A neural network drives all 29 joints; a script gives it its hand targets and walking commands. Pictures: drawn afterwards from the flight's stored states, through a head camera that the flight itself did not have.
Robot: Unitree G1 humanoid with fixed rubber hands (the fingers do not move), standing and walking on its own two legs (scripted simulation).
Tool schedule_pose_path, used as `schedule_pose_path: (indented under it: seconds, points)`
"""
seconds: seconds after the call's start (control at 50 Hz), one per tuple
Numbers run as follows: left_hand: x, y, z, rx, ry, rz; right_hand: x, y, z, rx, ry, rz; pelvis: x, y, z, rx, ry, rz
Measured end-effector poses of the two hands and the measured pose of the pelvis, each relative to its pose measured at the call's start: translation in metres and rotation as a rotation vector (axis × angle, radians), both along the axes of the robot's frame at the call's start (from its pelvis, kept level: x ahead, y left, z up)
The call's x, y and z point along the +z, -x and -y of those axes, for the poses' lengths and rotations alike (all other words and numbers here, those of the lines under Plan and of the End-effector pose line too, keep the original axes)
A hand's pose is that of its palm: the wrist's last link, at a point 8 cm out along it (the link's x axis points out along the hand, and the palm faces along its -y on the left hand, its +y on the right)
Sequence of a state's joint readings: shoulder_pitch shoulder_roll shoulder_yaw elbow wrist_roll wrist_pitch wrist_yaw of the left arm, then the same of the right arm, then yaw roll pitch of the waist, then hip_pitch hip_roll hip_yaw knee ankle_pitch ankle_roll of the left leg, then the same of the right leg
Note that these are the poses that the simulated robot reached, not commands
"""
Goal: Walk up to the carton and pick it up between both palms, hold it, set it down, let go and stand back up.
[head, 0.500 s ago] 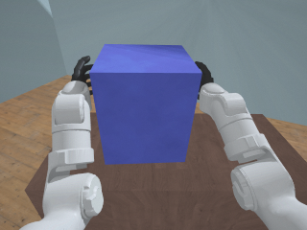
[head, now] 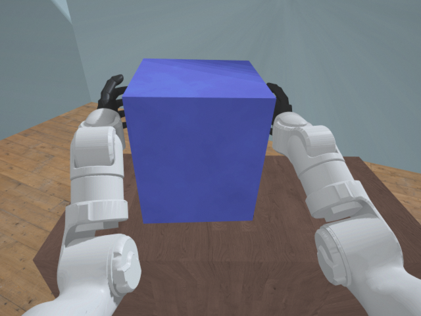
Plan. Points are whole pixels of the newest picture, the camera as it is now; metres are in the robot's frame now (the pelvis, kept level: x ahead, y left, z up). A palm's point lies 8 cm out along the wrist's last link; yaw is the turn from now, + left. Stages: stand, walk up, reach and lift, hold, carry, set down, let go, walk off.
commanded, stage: set down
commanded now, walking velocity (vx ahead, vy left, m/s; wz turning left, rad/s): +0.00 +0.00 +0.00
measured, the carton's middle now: (197, 139) +0.40 +0.01 +0.23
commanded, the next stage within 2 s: none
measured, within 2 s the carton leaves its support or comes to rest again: neither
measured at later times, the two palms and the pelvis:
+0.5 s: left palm (111, 133) +0.40 +0.17 +0.25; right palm (264, 154) +0.38 -0.12 +0.20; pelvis +0.00 +0.01 +0.00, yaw +1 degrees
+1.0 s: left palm (121, 135) +0.42 +0.16 +0.23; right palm (267, 156) +0.39 -0.13 +0.19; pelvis +0.02 +0.02 +0.00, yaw +0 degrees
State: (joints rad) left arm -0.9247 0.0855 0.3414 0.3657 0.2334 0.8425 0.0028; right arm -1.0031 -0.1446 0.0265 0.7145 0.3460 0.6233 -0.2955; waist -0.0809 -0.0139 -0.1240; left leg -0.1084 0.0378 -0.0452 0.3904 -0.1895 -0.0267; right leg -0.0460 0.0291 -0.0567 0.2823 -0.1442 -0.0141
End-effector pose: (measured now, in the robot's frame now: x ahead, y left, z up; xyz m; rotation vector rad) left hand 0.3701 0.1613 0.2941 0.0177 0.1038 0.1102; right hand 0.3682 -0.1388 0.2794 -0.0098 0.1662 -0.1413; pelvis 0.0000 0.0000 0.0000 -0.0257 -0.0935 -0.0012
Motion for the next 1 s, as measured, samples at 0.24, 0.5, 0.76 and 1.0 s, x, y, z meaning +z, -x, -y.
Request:
schedule_pose_path:
  seconds: [0.24,0.5,0.76,1.0]
  points:
    - [0.026,-0.020,-0.006,-0.025,-0.009,0.116,0.004,-0.015,-0.008,-0.027,-0.045,0.115,0.002,0.000,-0.002,0.008,-0.011,0.055]
    - [-0.041,-0.025,-0.011,-0.044,-0.030,0.073,-0.076,-0.013,-0.016,-0.038,-0.012,0.079,-0.001,-0.005,-0.009,0.025,0.002,0.095]
    - [-0.041,-0.043,-0.003,-0.074,-0.038,0.077,-0.071,-0.021,-0.008,-0.076,-0.015,0.088,0.001,-0.007,-0.018,0.006,0.000,0.036]
    - [-0.060,-0.050,-0.001,-0.085,-0.052,0.032,-0.089,-0.024,-0.006,-0.082,-0.012,0.048,0.000,-0.017,-0.019,0.003,0.000,0.063]
